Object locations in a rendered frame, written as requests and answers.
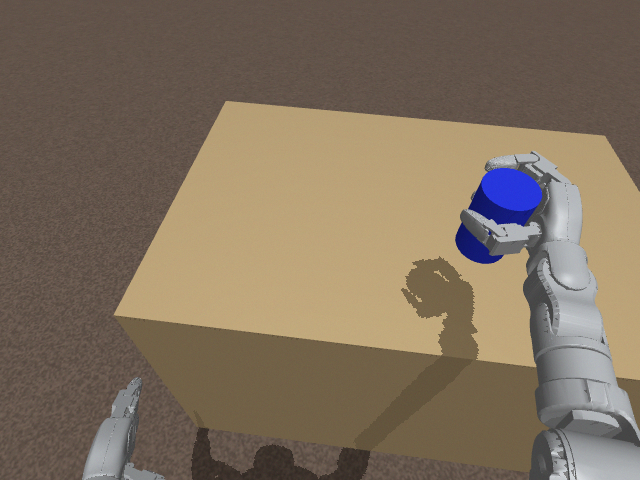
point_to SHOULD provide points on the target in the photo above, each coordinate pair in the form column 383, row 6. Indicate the right robot hand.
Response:
column 558, row 217

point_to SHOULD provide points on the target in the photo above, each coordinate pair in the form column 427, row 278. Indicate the left robot hand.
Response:
column 114, row 441

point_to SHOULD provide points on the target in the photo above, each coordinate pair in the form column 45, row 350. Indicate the right robot arm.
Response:
column 593, row 434

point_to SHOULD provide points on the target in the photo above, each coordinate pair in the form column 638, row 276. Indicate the can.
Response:
column 506, row 196

